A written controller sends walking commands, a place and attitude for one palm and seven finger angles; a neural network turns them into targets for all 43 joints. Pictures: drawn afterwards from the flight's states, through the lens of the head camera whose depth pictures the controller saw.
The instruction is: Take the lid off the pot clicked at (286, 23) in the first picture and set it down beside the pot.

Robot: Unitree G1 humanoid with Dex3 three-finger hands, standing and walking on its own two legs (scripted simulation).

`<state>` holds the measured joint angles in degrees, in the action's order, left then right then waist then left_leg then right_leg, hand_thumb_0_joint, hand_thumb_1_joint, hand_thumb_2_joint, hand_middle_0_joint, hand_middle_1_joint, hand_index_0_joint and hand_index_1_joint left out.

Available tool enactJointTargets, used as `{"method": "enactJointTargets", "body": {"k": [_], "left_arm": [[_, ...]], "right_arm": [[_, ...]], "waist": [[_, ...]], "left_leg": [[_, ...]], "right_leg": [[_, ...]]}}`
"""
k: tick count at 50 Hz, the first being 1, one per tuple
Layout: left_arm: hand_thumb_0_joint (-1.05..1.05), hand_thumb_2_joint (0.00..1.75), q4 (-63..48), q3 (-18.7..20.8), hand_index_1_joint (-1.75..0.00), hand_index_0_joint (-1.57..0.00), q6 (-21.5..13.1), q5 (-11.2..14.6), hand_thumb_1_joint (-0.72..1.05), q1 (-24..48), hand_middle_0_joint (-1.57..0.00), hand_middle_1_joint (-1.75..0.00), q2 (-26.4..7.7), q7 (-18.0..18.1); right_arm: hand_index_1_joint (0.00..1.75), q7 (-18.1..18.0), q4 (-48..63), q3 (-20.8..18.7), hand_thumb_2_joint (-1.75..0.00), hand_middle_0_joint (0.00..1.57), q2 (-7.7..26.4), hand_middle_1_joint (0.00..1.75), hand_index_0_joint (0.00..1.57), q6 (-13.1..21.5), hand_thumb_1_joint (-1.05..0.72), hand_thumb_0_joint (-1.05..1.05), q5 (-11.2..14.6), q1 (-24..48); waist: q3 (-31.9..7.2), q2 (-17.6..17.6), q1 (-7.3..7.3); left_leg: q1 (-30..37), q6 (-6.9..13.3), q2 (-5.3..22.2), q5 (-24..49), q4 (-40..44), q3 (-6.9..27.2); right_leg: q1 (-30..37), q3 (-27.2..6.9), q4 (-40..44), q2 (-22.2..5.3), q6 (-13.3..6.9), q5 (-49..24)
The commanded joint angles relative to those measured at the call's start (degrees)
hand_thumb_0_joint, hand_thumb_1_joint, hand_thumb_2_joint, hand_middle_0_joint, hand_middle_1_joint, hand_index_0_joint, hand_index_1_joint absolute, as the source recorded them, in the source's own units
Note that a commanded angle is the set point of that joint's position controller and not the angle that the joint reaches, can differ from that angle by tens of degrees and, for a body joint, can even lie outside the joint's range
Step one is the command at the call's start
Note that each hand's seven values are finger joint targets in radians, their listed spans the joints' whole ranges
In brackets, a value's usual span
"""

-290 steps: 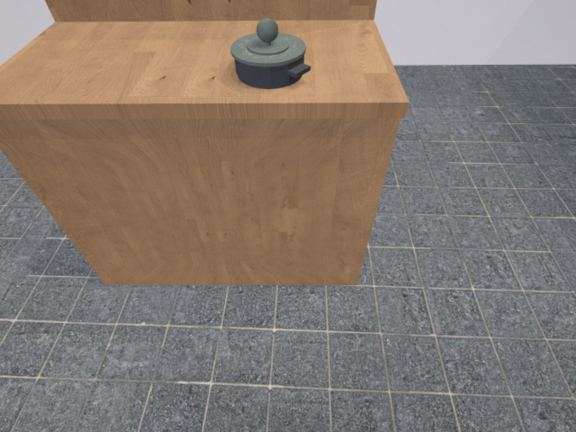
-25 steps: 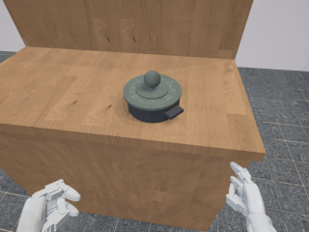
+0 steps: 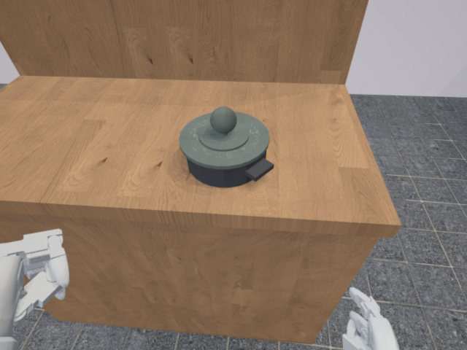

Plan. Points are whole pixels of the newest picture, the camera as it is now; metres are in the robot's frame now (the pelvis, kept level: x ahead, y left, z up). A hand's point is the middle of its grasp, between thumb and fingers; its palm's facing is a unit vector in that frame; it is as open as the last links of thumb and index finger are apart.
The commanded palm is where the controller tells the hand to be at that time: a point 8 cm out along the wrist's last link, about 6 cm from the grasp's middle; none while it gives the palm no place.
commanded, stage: raise the hand higher, near the body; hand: left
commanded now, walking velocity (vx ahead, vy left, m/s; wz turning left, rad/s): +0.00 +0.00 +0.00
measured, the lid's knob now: (223, 120) +0.48 +0.09 +0.17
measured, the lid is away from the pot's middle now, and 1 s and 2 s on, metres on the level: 0.00 0.00 0.00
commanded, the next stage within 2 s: reach forward and open the fingers in 0.46 s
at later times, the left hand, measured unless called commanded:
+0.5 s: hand (44, 237) +0.16 +0.23 +0.22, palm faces +0.46 -0.79 -0.41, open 3.1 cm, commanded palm +0.11 +0.27 +0.24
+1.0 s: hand (39, 209) +0.20 +0.26 +0.22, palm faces +0.19 +0.02 -0.98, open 3.2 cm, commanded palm +0.16 +0.26 +0.27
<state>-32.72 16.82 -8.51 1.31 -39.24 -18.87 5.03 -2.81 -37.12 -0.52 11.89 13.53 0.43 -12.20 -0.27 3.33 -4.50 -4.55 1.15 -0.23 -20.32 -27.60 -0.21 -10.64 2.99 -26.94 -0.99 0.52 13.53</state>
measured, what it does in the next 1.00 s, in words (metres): stands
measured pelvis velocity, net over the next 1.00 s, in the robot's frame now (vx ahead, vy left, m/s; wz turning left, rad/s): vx -0.02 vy -0.01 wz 0.01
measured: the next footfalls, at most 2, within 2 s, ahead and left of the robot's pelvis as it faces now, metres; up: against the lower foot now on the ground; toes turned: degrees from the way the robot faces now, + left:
none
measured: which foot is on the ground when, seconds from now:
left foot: down 0.00-1.00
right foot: down 0.00-1.00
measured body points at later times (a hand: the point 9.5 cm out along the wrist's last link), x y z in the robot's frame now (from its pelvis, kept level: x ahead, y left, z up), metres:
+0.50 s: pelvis -0.01 +0.00 +0.00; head -0.02 -0.02 +0.45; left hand +0.13 +0.27 +0.25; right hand +0.20 -0.19 -0.07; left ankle -0.06 +0.10 -0.74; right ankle +0.01 -0.13 -0.74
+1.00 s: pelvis -0.02 -0.01 +0.00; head -0.02 -0.07 +0.45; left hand +0.19 +0.26 +0.27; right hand +0.23 -0.21 -0.08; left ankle -0.06 +0.10 -0.74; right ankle +0.01 -0.13 -0.74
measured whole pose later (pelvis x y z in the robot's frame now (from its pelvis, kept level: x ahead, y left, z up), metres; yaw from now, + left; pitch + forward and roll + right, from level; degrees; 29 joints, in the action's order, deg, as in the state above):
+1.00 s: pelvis -0.02 -0.01 +0.00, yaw +1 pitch +1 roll +0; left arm -29.9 15.4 8.6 -36.7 -14.3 -41.8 -7.0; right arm 0.6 -30.5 1.4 17.5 -3.5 3.3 -4.5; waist -1.7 8.3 -6.5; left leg -10.5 1.0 -1.2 -17.7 -27.7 0.3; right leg -16.7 3.4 -28.0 -2.1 0.2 11.8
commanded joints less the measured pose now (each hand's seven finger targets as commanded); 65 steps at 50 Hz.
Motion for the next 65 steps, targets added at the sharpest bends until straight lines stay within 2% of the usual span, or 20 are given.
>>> {"method": "enactJointTargets", "body": {"k": [1, 6, 9, 14, 17, 21, 28, 29, 30, 31, 33, 36, 39, 41, 45, 46, 56, 61, 62, 65], "left_arm": [[0.0, 0.9, -11.6, 5.5, -1.5, -1.3, -4.2, 0.5, 0.9, 4.9, -1.3, -1.5, -6.8, 0.9], [0.0, 0.9, -16.7, 8.2, -1.5, -1.3, -5.6, 0.7, 0.9, 8.2, -1.3, -1.5, -9.7, 1.5], [0.0, 0.9, -13.4, 7.8, -1.5, -1.3, -5.0, 1.2, 0.9, 8.6, -1.3, -1.5, -8.3, 1.1], [0.0, 0.9, -13.8, 8.4, -1.5, -1.3, -5.3, 1.4, 0.9, 12.1, -1.3, -1.5, -8.6, 0.9], [0.0, 0.9, -12.8, 10.1, -1.5, -1.3, -5.5, 1.8, 0.9, 12.7, -1.3, -1.5, -9.5, 0.8], [0.0, 0.9, -17.5, 10.6, -1.5, -1.3, -6.3, 2.0, 0.9, 17.8, -1.3, -1.5, -10.6, 0.8], [0.0, 0.9, -14.8, 12.3, -1.5, -1.3, -6.2, 2.5, 0.9, 19.4, -1.3, -1.5, -11.0, 1.1], [0.0, 0.92, -15.6, 10.4, -1.46, -1.3, 0.3, -18.5, 0.88, 19.5, -1.3, -1.46, -23.0, 3.2], [0.0, 0.94, -19.8, 9.3, -1.43, -1.29, 3.5, -18.5, 0.85, 21.0, -1.29, -1.43, -18.6, 4.2], [0.0, 0.96, -20.6, 8.8, -1.39, -1.29, 4.4, -18.7, 0.83, 24.6, -1.29, -1.39, -18.8, 4.3], [0.0, 1.0, -17.7, 9.7, -1.32, -1.28, 8.2, -25.9, 0.79, 19.7, -1.28, -1.32, -21.8, 4.9], [0.0, 1.07, -19.7, 11.1, -1.22, -1.27, 12.9, -32.1, 0.72, 21.6, -1.27, -1.22, -27.8, 3.4], [0.0, 1.13, -12.3, 10.6, -1.11, -1.25, 15.8, -36.9, 0.64, 23.8, -1.25, -1.11, -31.0, 0.7], [0.0, 1.17, -11.0, 10.6, -1.04, -1.23, 16.4, -38.5, 0.58, 28.1, -1.23, -1.04, -34.3, -2.1], [0.0, 1.26, -6.1, 9.7, -0.9, -1.2, 17.5, -38.7, 0.44, 28.5, -1.2, -0.9, -35.7, -7.7], [0.0, 1.28, -7.0, 8.7, -0.86, -1.19, 16.8, -39.0, 0.41, 33.0, -1.19, -0.86, -36.5, -9.1], [0.0, 1.49, 2.0, 5.9, -0.51, -1.09, 16.5, -41.1, 0.01, 51.0, -1.09, -0.51, -42.0, -19.8], [0.0, 1.59, 3.3, 3.5, -0.33, -1.03, 15.9, -40.4, -0.18, 54.3, -1.03, -0.33, -40.9, -23.8], [0.0, 1.61, 5.8, 2.4, -0.29, -1.01, 15.8, -40.4, -0.22, 54.9, -1.01, -0.29, -39.8, -24.4], [0.0, 1.68, 7.2, 3.0, -0.19, -0.97, 16.0, -40.2, -0.33, 56.4, -0.97, -0.19, -40.8, -25.3]], "right_arm": [[0.3, 0.0, 10.7, -1.5, -0.9, 0.2, 4.4, 0.3, 0.2, 4.0, -0.9, 0.0, 0.4, 9.8], [0.3, 0.0, 11.3, -1.1, -0.9, 0.2, 4.8, 0.3, 0.2, 4.7, -0.9, 0.0, 0.1, 9.2], [0.3, 0.3, 10.9, -1.0, -0.9, 0.2, 4.6, 0.3, 0.2, 4.0, -0.9, 0.0, 0.2, 9.0], [0.3, 0.7, 10.8, -0.8, -0.9, 0.2, 4.7, 0.3, 0.2, 3.5, -0.9, 0.0, 0.0, 9.0], [0.3, 0.6, 10.8, -0.8, -0.9, 0.2, 4.7, 0.3, 0.2, 3.0, -0.9, 0.0, 0.0, 9.4], [0.3, 0.6, 11.2, -0.4, -0.9, 0.2, 4.7, 0.3, 0.2, 3.2, -0.9, 0.0, -0.1, 10.0], [0.3, 0.6, 10.1, -0.5, -0.9, 0.2, 4.8, 0.3, 0.2, 2.6, -0.9, 0.0, 0.1, 9.4], [0.3, 1.6, 12.2, 0.5, -0.9, 0.2, 8.9, 0.3, 0.2, -1.7, -0.9, 0.0, -1.6, 11.8], [0.3, 2.4, 15.7, 0.2, -0.9, 0.2, 6.8, 0.3, 0.2, -3.7, -0.9, 0.0, -0.5, 14.5], [0.3, 2.5, 15.5, 0.2, -0.9, 0.2, 7.0, 0.3, 0.2, -4.8, -0.9, 0.0, -0.8, 13.3], [0.3, 3.6, 16.0, -0.3, -0.9, 0.2, 8.0, 0.3, 0.2, -7.5, -0.9, 0.0, -0.8, 12.8], [0.3, 4.3, 18.2, -0.1, -0.9, 0.2, 9.0, 0.3, 0.2, -11.8, -0.9, 0.0, 0.1, 14.5], [0.3, 4.3, 17.7, -0.3, -0.9, 0.2, 9.8, 0.3, 0.2, -14.4, -0.9, 0.0, 1.1, 15.6], [0.3, 4.1, 17.6, -0.2, -0.9, 0.2, 10.0, 0.3, 0.2, -14.8, -0.9, 0.0, 2.1, 16.5], [0.3, 3.9, 17.8, -0.1, -0.9, 0.2, 10.0, 0.3, 0.2, -14.1, -0.9, 0.0, 3.6, 18.4], [0.3, 3.5, 17.1, 0.1, -0.9, 0.2, 10.1, 0.3, 0.2, -14.1, -0.9, 0.0, 3.2, 17.0], [0.3, 2.0, 14.6, 1.1, -0.9, 0.2, 10.1, 0.3, 0.2, -12.0, -0.9, 0.0, 3.0, 15.5], [0.3, 2.4, 15.5, 1.3, -0.9, 0.2, 9.8, 0.3, 0.2, -11.6, -0.9, 0.0, 3.1, 16.0], [0.3, 2.3, 15.5, 1.1, -0.9, 0.2, 9.9, 0.3, 0.2, -11.5, -0.9, 0.0, 3.2, 15.6], [0.3, 2.5, 16.2, 1.2, -0.9, 0.2, 10.3, 0.3, 0.2, -10.7, -0.9, 0.0, 3.7, 16.9]], "waist": [[0.5, -0.5, 0.21], [-2.9, 3.8, -0.37], [-0.5, 0.6, -0.14], [-0.4, 2.1, 0.07], [-0.6, -1.8, -0.03], [-3.3, 2.5, 0.01], [-2.2, -0.7, 0.06], [-2.2, 3.4, -1.73], [-1.4, 5.7, -1.44], [-2.5, 5.3, -1.1], [-4.4, 5.1, -2.34], [-10.4, 0.3, -2.4], [-9.4, -3.0, -1.76], [-11.3, -2.5, -1.55], [-11.9, -1.4, -1.7], [-12.9, -1.4, -1.41], [-10.4, 0.6, -0.47], [-13.5, 1.3, -0.77], [-11.2, -0.1, -0.56], [-11.7, 0.5, -0.44]], "left_leg": [[-6.4, -0.3, 1.2, 17.1, 5.0, 0.3], [-5.0, -0.7, 1.2, 18.1, 4.9, 0.8], [-5.9, -0.9, 1.4, 19.2, 5.1, 1.0], [-5.6, -0.8, 1.3, 18.8, 5.1, 0.8], [-5.8, -0.5, 1.5, 17.5, 5.3, 0.9], [-4.7, -0.4, 1.0, 16.3, 5.1, 0.4], [-4.2, -0.4, 1.1, 17.8, 5.2, 0.3], [-12.3, -1.4, 0.3, 19.0, 4.9, -1.4], [-12.5, -1.7, 0.3, 19.6, 4.7, -2.1], [-13.2, -1.6, 0.0, 19.5, 4.5, -2.1], [-11.8, -1.3, 0.1, 19.1, 3.7, -2.1], [-11.4, -0.6, -0.1, 20.0, 2.2, -2.2], [-11.8, -0.1, -0.2, 18.0, 2.3, -1.5], [-11.3, 0.0, -0.3, 18.2, 2.3, -1.2], [-9.0, 0.0, -0.7, 20.4, 2.3, -0.1], [-9.3, 0.2, -1.0, 20.9, 3.0, -0.2], [-8.0, 0.3, -1.5, 21.8, 6.0, 1.0], [-7.4, 0.4, -2.0, 22.2, 6.1, 0.7], [-7.7, 0.5, -1.7, 20.9, 6.4, 0.5], [-7.2, 0.6, -1.7, 19.3, 5.8, 1.2]], "right_leg": [[3.8, 0.3, 3.0, 0.1, -1.3, -8.2], [5.8, -0.1, 2.3, 0.1, -1.7, -9.0], [5.5, 0.1, 2.1, 0.3, -1.6, -10.1], [5.1, 0.0, 2.2, 0.2, -1.7, -9.9], [5.3, 0.1, 2.6, 0.2, -1.7, -9.3], [5.9, -0.6, 3.4, -0.1, -1.8, -8.6], [5.8, -0.3, 3.3, -0.1, -1.7, -9.9], [3.9, 0.1, 0.0, -0.1, -1.5, -10.7], [3.8, 1.0, -0.5, -0.4, -1.9, -10.3], [3.5, 1.7, -0.9, -0.7, -2.2, -9.4], [3.4, 1.0, -1.2, -0.3, -2.4, -8.7], [5.4, -0.1, -1.7, -0.3, -2.2, -10.6], [4.3, -1.2, -0.7, -0.3, -1.6, -9.6], [4.7, -1.3, -0.4, -0.6, -1.1, -9.9], [5.5, -1.6, 0.7, -0.2, -0.6, -13.2], [6.1, -0.9, 1.0, -0.9, -0.4, -13.1], [5.7, -0.1, 4.0, -0.3, -0.7, -10.9], [7.1, -0.2, 3.8, -0.3, -0.8, -11.4], [5.5, 0.1, 4.1, 0.0, -0.6, -10.0], [4.3, -0.3, 4.0, 0.9, -0.9, -8.4]]}}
